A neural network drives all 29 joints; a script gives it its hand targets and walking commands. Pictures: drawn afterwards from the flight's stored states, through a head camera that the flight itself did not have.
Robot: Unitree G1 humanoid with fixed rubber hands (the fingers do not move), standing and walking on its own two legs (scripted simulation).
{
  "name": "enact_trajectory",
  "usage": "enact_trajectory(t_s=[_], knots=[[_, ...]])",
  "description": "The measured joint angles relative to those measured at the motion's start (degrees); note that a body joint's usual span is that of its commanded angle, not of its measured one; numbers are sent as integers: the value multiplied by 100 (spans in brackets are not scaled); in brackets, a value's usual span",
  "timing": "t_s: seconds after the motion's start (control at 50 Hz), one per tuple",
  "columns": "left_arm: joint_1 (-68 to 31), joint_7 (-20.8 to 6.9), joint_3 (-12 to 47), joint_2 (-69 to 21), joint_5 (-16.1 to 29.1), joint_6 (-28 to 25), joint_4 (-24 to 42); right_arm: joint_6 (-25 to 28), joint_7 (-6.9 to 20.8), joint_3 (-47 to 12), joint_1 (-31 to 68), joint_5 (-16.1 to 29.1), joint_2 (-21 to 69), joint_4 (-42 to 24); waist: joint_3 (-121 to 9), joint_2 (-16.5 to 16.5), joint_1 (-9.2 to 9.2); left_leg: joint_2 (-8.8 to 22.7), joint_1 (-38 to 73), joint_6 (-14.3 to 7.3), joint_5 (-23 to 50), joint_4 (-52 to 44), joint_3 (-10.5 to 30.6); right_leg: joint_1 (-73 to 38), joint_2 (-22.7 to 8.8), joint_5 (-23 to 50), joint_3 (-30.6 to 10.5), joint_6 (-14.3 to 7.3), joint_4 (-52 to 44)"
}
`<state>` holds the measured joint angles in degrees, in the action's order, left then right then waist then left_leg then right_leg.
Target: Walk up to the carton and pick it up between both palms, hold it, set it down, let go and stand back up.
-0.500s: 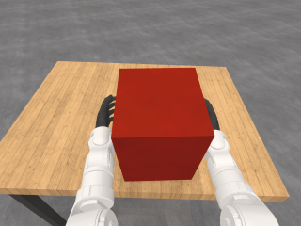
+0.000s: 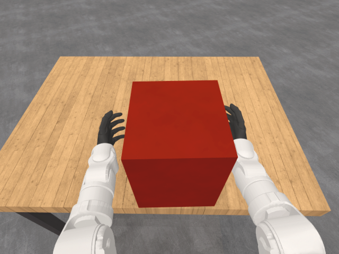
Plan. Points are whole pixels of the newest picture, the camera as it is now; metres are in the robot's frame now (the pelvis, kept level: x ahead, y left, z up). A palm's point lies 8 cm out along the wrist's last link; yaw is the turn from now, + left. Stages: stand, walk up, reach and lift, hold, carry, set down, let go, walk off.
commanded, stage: set down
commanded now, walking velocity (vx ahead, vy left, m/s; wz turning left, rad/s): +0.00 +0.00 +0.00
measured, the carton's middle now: (175, 147) +0.37 +0.00 +0.04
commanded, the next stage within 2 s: none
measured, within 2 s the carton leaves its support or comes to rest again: neither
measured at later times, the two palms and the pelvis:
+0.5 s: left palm (102, 165) +0.32 +0.18 +0.04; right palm (250, 158) +0.32 -0.17 +0.06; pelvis -0.04 -0.01 +0.00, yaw +0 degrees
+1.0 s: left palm (77, 206) +0.23 +0.21 +0.04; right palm (277, 202) +0.22 -0.20 +0.05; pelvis -0.04 -0.01 +0.00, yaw +0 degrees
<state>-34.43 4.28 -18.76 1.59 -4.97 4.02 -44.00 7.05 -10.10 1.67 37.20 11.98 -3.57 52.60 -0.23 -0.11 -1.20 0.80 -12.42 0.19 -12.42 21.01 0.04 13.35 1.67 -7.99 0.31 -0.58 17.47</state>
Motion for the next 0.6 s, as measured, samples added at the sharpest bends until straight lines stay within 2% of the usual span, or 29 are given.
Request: enact_trajectory(t_s=[0.12, 0.22, 0.28, 0.34, 0.4, 0.46, 0.52, 0.6], knots=[[590, 14, 275, 8, 137, -314, 336, 280, -2, -25, -565, 9, -20, -155, 7, -52, -1, 0, 5, 23, 39, 39, 0, 1, 0, 29, 0, -22, 51], [582, 51, 289, 77, 417, -549, 317, 221, 6, -26, -568, 3, -71, -265, -362, -143, -1, 0, 0, 23, 21, 130, 0, 9, 0, 14, 0, -22, 146], [541, 52, 354, 126, 522, -544, 175, 45, 21, -27, -512, -8, -75, -260, -549, -124, -1, 0, 5, 23, 31, 160, 0, 13, 0, 15, 0, -22, 193], [256, 46, 354, 265, 525, -457, -527, -277, 21, -27, -428, -18, -77, -192, -514, -34, -2, 0, 21, 23, 61, 189, 0, 16, 1, 19, 1, -27, 264], [259, 46, 355, 302, 543, -314, -652, -473, 21, -26, -434, -20, -77, -178, -318, 87, -1, -1, 32, 23, 117, 190, 0, 22, 1, 44, 1, -36, 302], [259, 76, 378, 303, 627, -383, -653, -539, 58, -27, -436, -20, -77, -179, -72, 194, -1, -3, 33, 23, 159, 193, 0, 35, 1, 70, 0, -57, 336], [376, 167, 461, 304, 641, -441, -371, -474, 138, -26, -522, -21, -78, -232, 10, 245, 1, -3, 36, 33, 166, 192, 0, 39, 0, 91, 0, -81, 347], [742, 178, 527, 308, 642, -474, 455, -269, 171, -25, -917, -21, -78, -629, -137, 204, 0, -3, 38, 38, 129, 192, 0, 36, 0, 56, 0, -82, 346]])
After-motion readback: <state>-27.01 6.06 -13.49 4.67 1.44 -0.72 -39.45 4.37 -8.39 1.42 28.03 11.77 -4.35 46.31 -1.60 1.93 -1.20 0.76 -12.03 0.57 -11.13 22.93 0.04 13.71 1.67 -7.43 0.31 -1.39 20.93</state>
